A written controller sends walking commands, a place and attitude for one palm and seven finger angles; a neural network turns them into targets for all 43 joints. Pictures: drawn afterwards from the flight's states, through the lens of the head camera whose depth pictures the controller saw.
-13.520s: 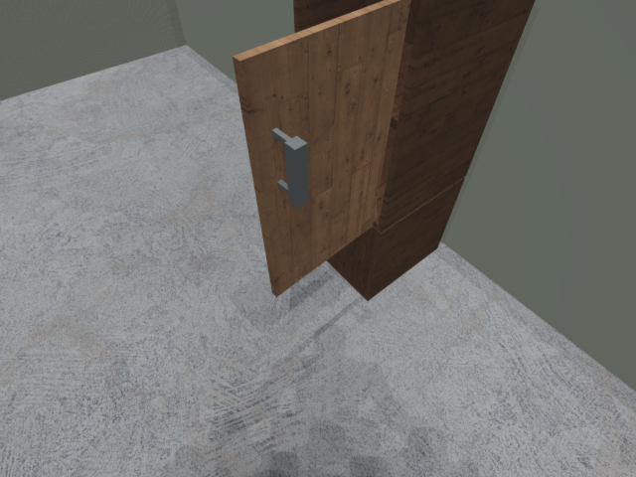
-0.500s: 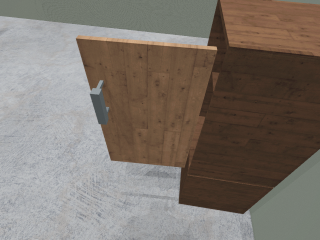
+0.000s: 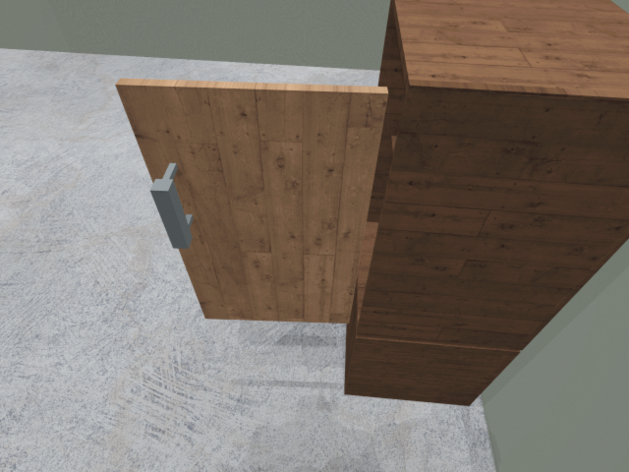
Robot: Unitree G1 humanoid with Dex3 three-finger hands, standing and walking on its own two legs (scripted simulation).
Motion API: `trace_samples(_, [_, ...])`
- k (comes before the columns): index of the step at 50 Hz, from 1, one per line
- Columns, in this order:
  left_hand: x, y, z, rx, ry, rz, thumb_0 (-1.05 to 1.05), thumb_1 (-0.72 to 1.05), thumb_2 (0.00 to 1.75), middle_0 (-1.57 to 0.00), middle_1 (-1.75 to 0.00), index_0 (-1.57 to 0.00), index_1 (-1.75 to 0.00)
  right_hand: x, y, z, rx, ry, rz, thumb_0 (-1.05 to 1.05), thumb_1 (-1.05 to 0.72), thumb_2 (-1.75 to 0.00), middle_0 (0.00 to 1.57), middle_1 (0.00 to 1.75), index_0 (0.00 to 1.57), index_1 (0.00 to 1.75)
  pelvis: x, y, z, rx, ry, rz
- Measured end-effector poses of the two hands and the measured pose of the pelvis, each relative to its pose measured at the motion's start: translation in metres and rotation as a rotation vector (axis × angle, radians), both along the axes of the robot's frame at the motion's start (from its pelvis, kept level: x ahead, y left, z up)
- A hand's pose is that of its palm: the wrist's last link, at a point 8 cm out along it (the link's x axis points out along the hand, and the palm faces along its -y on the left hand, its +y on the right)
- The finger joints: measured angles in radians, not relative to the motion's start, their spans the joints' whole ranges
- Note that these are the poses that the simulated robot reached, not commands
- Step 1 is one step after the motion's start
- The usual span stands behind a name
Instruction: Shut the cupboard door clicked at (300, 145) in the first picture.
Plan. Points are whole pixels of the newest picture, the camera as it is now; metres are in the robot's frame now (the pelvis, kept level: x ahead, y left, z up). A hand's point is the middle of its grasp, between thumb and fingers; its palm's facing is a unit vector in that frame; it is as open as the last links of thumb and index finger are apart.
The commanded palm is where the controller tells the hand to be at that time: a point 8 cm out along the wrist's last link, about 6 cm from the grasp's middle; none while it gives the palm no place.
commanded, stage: come to a stop and stand still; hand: left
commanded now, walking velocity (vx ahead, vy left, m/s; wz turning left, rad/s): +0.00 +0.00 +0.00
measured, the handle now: (177, 206) +0.48 +0.25 +0.06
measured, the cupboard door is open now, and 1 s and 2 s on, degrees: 93 93 93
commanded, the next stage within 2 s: look again from close up in 0.98 s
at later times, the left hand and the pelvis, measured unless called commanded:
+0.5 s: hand out of the picture +0.05 +0.19 -0.16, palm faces +0.01 -0.95 -0.32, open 7.4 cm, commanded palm none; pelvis +0.00 -0.04 +0.00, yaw +1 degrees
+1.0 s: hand out of the picture +0.11 +0.20 -0.15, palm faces +0.00 -0.94 -0.34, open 7.4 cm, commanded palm none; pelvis +0.03 -0.05 +0.00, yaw +1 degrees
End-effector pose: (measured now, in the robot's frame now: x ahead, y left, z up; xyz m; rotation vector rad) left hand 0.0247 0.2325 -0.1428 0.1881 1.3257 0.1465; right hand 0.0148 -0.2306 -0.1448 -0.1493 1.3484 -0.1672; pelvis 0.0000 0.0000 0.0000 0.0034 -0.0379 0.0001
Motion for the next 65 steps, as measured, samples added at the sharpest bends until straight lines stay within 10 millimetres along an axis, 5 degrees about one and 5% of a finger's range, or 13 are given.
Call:
trace_samples(16, [-0.007, -0.009, 0.008, 0.040, 0.001, 0.008, 0.01, 0.90, 0.90, -0.20, -0.30, -0.21, -0.30, 0.010, -0.062, 0.011, -0.072, -0.004, 0.045, 0.01, -0.91, -0.89, 0.20, 0.30, 0.20, 0.30, 0.000, -0.031, 0.003, 0.002, 0.009, 0.016])
trace_samples(37, [0.053, 0.014, 0.033, 0.143, -0.107, -0.029, 0.01, 0.90, 0.90, -0.20, -0.30, -0.21, -0.30, 0.064, -0.107, 0.021, -0.121, -0.077, 0.113, 0.01, -0.91, -0.89, 0.21, 0.30, 0.20, 0.30, 0.013, -0.049, 0.004, 0.003, 0.026, 0.026])
trace_samples(55, [0.075, 0.005, 0.028, 0.124, -0.111, -0.041, 0.01, 0.90, 0.90, -0.20, -0.30, -0.21, -0.30, 0.090, -0.106, 0.023, -0.130, -0.096, 0.125, 0.01, -0.91, -0.89, 0.21, 0.30, 0.21, 0.30, 0.029, -0.051, 0.004, 0.005, 0.031, 0.028])
trace_samples(65, [0.051, -0.014, 0.009, 0.072, -0.070, -0.009, 0.01, 0.90, 0.90, -0.20, -0.30, -0.20, -0.30, 0.087, -0.062, 0.004, -0.050, -0.095, 0.121, 0.01, -0.91, -0.89, 0.20, 0.30, 0.20, 0.30, 0.038, -0.040, -0.006, 0.000, 0.046, 0.040])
